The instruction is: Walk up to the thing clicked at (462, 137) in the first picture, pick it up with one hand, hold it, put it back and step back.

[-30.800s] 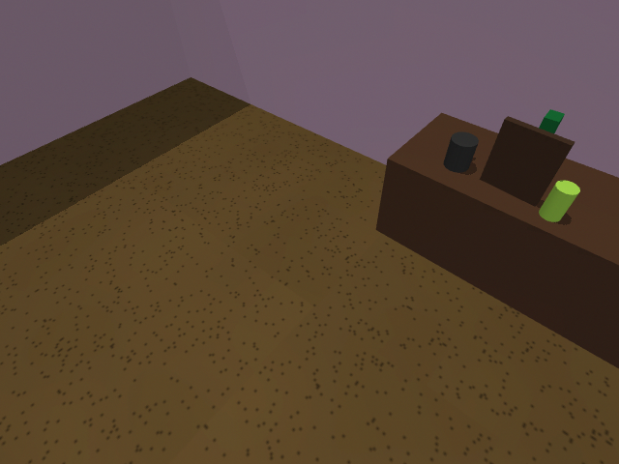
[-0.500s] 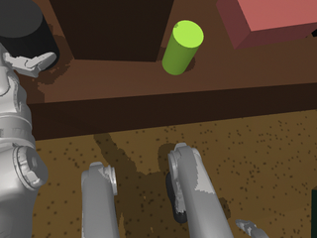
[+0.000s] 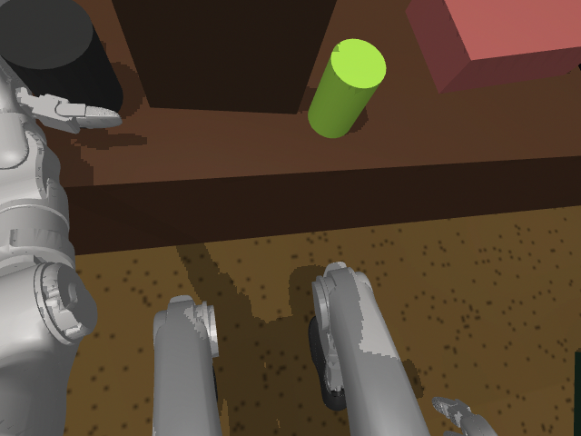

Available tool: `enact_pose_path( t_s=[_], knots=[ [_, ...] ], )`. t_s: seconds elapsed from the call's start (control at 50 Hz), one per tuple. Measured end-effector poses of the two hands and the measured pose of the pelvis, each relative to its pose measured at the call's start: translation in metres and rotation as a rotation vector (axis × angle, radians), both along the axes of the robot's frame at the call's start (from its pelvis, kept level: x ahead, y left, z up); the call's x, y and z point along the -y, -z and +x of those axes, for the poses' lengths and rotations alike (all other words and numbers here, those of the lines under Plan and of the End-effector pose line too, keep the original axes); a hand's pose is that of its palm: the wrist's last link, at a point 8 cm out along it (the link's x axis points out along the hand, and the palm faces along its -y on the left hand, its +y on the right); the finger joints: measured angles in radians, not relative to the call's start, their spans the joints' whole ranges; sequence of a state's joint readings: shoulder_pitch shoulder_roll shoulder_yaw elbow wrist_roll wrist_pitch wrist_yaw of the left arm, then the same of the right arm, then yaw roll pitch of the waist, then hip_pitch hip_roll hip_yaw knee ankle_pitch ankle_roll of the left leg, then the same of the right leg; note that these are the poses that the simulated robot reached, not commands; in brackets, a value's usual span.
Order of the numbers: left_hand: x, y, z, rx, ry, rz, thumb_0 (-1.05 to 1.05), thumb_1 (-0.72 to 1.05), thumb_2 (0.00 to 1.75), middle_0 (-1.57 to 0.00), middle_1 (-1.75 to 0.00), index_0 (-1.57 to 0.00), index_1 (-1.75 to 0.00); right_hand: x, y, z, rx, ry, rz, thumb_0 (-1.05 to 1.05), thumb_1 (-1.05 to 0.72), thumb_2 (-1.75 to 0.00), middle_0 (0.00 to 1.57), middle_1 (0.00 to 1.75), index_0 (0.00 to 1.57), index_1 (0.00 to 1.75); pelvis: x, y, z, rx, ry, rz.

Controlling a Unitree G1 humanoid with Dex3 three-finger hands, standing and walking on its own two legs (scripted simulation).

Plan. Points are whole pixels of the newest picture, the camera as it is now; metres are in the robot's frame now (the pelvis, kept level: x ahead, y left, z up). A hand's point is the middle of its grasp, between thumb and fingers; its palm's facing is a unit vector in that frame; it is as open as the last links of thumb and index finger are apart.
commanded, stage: withdraw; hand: left
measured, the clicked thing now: (67, 54) +0.59 +0.20 +0.01
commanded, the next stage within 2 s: rise in 0.42 s
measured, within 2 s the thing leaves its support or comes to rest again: neither
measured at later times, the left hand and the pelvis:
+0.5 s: hand out of the picture +0.57 +0.29 +0.12, palm faces +0.29 -0.95 -0.10, open 17.6 cm; pelvis +0.01 +0.00 +0.06, yaw +0 degrees
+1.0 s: hand out of the picture +0.49 +0.35 +0.20, palm faces +0.33 -0.84 -0.43, open 17.6 cm; pelvis +0.05 +0.00 +0.22, yaw +1 degrees
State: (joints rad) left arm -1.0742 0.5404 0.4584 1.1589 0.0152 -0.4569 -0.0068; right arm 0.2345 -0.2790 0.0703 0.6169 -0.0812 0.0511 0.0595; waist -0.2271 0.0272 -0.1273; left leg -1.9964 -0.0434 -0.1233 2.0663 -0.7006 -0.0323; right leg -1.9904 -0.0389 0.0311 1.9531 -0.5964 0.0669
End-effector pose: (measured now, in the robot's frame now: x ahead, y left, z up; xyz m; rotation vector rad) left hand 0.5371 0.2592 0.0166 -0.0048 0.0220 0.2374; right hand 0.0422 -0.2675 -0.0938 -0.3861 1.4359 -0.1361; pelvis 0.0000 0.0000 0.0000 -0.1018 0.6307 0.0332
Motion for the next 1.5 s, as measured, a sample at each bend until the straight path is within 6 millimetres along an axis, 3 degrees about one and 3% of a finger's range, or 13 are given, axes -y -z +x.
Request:
enact_pose_path(
  t_s=[0.2,0.28,0.36,0.5,0.56,0.64,0.72,0.86,0.94,1.02,1.1,1.22,1.5],
  knots=[
    [-0.007,0.001,0.0,0.027,-0.043,-0.011,-0.01,-0.61,0.12,-0.24,-0.19,-0.25,-0.2,0.001,0.003,-0.001,0.0,-0.008,-0.012,0.0,-0.92,-0.9,0.21,0.3,0.21,0.3,-0.001,0.005,-0.003,0.004,0.0,-0.003],
    [-0.025,-0.019,0.004,0.06,-0.084,0.02,-0.02,-0.61,0.1,-0.16,-0.13,-0.16,-0.14,-0.001,0.001,-0.005,-0.011,0.014,-0.013,0.0,-0.91,-0.9,0.21,0.3,0.21,0.3,0.0,0.002,-0.002,0.004,0.0,-0.002],
    [-0.051,-0.058,0.008,0.086,-0.116,0.053,-0.02,-0.61,0.09,-0.1,-0.09,-0.1,-0.1,-0.005,-0.01,-0.01,-0.023,0.049,-0.005,0.0,-0.91,-0.9,0.21,0.3,0.21,0.3,0.001,-0.011,-0.001,0.009,0.002,0.0],
    [-0.079,-0.114,0.0,-0.031,-0.062,0.098,-0.01,-0.61,0.08,-0.06,-0.07,-0.06,-0.08,-0.01,-0.055,-0.011,-0.016,0.089,0.008,0.0,-0.91,-0.9,0.21,0.3,0.21,0.3,-0.001,-0.059,0.007,0.025,0.009,0.0],
    [-0.08,-0.129,-0.009,-0.059,-0.028,0.051,-0.01,-0.61,0.07,-0.05,-0.07,-0.06,-0.07,-0.008,-0.08,-0.006,0.009,0.088,-0.001,0.0,-0.9,-0.9,0.21,0.3,0.21,0.3,-0.003,-0.081,0.012,0.043,0.01,-0.001],
    [-0.077,-0.137,-0.019,-0.222,-0.013,0.146,-0.01,-0.57,0.07,-0.05,-0.06,-0.06,-0.06,-0.003,-0.111,0.005,0.034,0.09,-0.019,0.0,-0.89,-0.9,0.21,0.3,0.21,0.3,-0.004,-0.109,0.016,0.078,0.011,0.002],
    [-0.08,-0.151,-0.029,-0.318,-0.059,0.177,-0.01,-0.54,0.06,-0.06,-0.04,-0.06,-0.05,0.0,-0.141,0.017,0.052,0.099,-0.027,0.0,-0.89,-0.9,0.21,0.3,0.21,0.3,-0.004,-0.139,0.02,0.115,0.012,0.006],
    [-0.122,-0.204,-0.052,-0.389,-0.252,0.208,-0.01,-0.55,0.05,-0.06,-0.04,-0.06,-0.05,-0.001,-0.189,0.03,0.085,0.104,-0.029,0.0,-0.9,-0.91,0.21,0.3,0.2,0.3,0.0,-0.186,0.033,0.177,0.005,0.017],
    [-0.131,-0.22,-0.068,-0.466,-0.268,0.257,-0.01,-0.56,0.04,-0.06,-0.05,-0.06,-0.05,-0.003,-0.208,0.035,0.086,0.094,-0.012,0.0,-0.9,-0.9,0.21,0.3,0.2,0.3,-0.001,-0.208,0.041,0.207,-0.001,0.019],
    [-0.119,-0.216,-0.09,-0.567,-0.215,0.296,-0.01,-0.58,0.04,-0.06,-0.05,-0.06,-0.06,-0.004,-0.222,0.043,0.1,0.093,0.013,0.0,-0.9,-0.9,0.21,0.3,0.21,0.3,-0.002,-0.226,0.049,0.238,-0.001,0.025],
    [-0.087,-0.205,-0.116,-0.635,-0.138,0.274,-0.01,-0.58,0.04,-0.05,-0.05,-0.05,-0.05,-0.005,-0.236,0.06,0.154,0.11,0.029,0.01,-0.9,-0.9,0.21,0.3,0.21,0.3,-0.003,-0.243,0.059,0.275,0.003,0.035],
    [-0.038,-0.207,-0.162,-0.648,-0.083,0.212,-0.01,-0.57,0.04,-0.05,-0.05,-0.06,-0.05,-0.009,-0.265,0.102,0.32,0.13,0.031,0.01,-0.9,-0.9,0.21,0.3,0.21,0.3,0.001,-0.268,0.073,0.358,0.004,0.051],
    [0.023,-0.226,-0.266,-0.702,-0.04,0.152,-0.01,-0.57,0.03,-0.05,-0.04,-0.05,-0.05,-0.019,-0.299,0.197,0.62,0.032,0.107,0.01,-0.9,-0.9,0.21,0.3,0.2,0.3,0.015,-0.289,0.087,0.478,-0.004,0.082]
  ],
)
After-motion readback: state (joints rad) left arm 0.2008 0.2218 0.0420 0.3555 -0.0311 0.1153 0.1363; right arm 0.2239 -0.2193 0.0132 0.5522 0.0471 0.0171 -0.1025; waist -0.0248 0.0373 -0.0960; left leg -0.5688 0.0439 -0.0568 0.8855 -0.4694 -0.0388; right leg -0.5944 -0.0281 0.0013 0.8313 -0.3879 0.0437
